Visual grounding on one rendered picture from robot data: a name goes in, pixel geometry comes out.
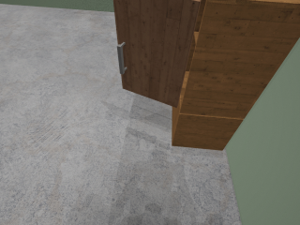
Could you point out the cupboard door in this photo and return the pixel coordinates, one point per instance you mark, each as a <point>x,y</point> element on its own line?
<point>158,35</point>

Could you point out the handle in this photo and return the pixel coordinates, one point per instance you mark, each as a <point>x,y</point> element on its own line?
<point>122,67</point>

